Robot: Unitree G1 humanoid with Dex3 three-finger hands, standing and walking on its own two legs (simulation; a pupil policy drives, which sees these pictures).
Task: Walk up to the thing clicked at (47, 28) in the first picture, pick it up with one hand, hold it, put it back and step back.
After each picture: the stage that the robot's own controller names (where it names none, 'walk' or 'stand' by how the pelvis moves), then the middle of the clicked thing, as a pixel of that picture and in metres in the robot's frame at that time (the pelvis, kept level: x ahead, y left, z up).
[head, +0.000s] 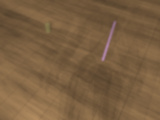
stand; (47, 27) +1.68 +0.42 -0.72
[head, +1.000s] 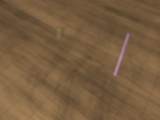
walk; (59, 33) +1.57 +0.18 -0.70
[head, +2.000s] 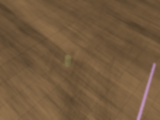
walk; (68, 60) +1.04 +0.10 -0.71
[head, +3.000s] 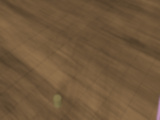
walk; (57, 101) +0.61 +0.15 -0.71
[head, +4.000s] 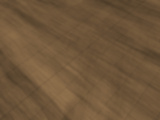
stand; out of the picture +0.39 +0.17 -0.70
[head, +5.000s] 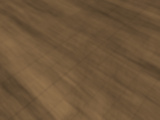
stand; out of the picture +0.34 +0.13 -0.72
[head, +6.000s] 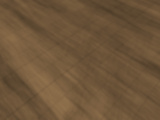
stand; out of the picture +0.34 +0.12 -0.72
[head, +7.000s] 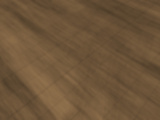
stand; out of the picture +0.32 +0.14 -0.73
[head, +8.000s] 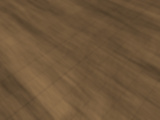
stand; out of the picture +0.33 +0.14 -0.73
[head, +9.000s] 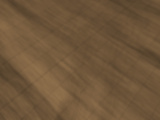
go down; out of the picture +0.33 +0.15 -0.71
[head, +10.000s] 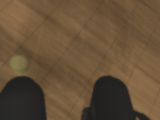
go down; (20, 66) +0.40 +0.21 -0.29
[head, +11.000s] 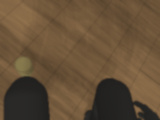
close in; (24, 67) +0.40 +0.21 -0.29
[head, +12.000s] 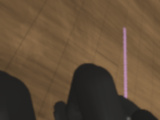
close in; out of the picture +0.38 +0.25 -0.21
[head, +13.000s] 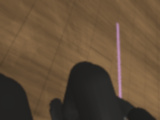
close; out of the picture +0.39 +0.27 -0.21
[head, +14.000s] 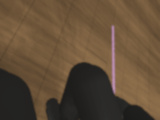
lift; out of the picture +0.37 +0.26 -0.22
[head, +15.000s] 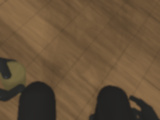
lift; (14, 79) +0.31 +0.23 -0.07
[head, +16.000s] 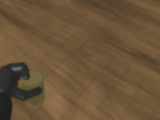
hold; (34, 89) +0.32 +0.15 +0.03
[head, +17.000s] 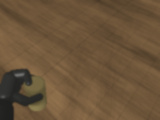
hold; (36, 94) +0.32 +0.16 -0.01
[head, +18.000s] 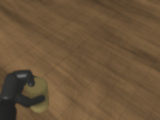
crouch; (38, 95) +0.31 +0.15 +0.00
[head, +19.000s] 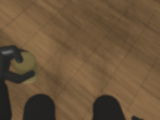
crouch; (27, 68) +0.38 +0.18 -0.09
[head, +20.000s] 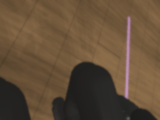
lower; out of the picture +0.39 +0.28 -0.22
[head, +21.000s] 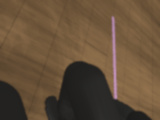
lower; out of the picture +0.40 +0.29 -0.22
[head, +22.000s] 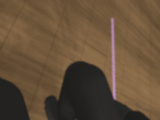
lower; out of the picture +0.40 +0.29 -0.22
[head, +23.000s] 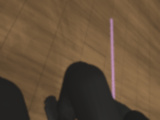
lower; out of the picture +0.39 +0.29 -0.23
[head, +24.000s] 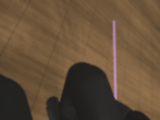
loosen; out of the picture +0.39 +0.28 -0.22
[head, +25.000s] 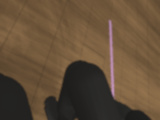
withdraw; out of the picture +0.38 +0.26 -0.23
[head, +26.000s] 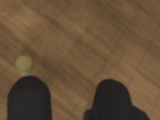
walk; (24, 66) +0.41 +0.22 -0.30
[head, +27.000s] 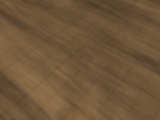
stand; out of the picture +0.33 +0.15 -0.65
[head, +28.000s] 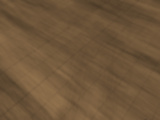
stand; out of the picture +0.35 +0.17 -0.67
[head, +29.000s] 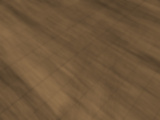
stand; out of the picture +0.36 +0.16 -0.68
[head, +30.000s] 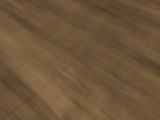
walk; out of the picture +0.37 +0.15 -0.72
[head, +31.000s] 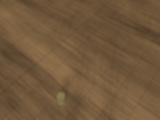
walk; (61, 98) +0.53 +0.16 -0.69
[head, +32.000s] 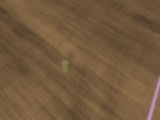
walk; (65, 66) +0.86 +0.12 -0.69
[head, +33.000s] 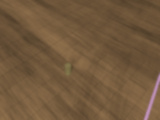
stand; (68, 69) +0.98 +0.14 -0.71
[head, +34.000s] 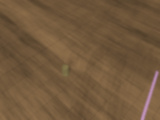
stand; (65, 70) +0.98 +0.13 -0.73
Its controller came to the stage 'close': yes
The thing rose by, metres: 0.70
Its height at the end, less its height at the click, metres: +0.00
